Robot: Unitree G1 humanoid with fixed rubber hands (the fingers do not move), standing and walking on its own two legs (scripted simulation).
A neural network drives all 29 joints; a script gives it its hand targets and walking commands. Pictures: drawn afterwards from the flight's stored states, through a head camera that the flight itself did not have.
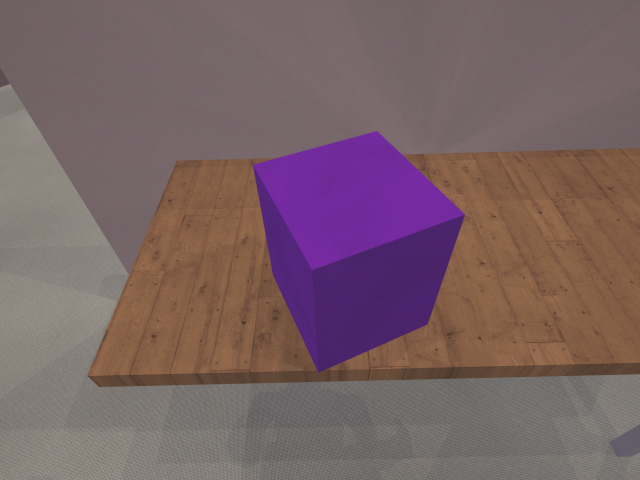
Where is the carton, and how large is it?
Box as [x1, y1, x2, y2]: [253, 131, 464, 372]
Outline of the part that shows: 377,131 253,165 273,275 318,372 427,324 464,215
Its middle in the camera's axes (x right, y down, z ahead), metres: +0.04 +0.01 +0.59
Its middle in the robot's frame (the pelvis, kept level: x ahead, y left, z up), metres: +0.45 +0.00 +0.03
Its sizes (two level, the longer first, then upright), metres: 0.210 0.200 0.250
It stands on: a table, 0.67 m high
